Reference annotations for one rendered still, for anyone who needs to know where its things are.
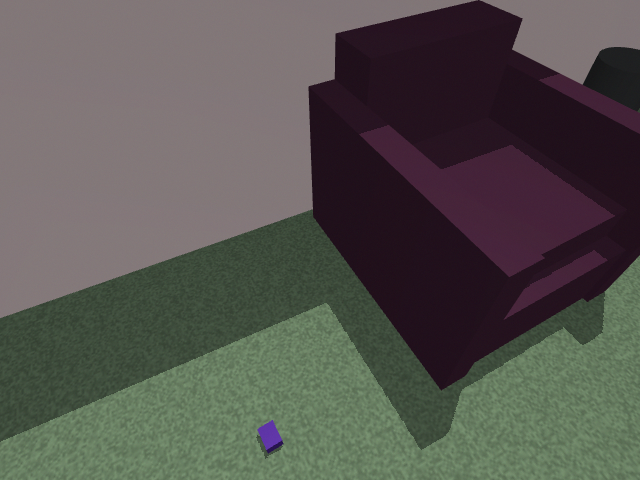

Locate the armchair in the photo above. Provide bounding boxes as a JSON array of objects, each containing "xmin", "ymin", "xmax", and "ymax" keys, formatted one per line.
[{"xmin": 308, "ymin": 0, "xmax": 640, "ymax": 390}]

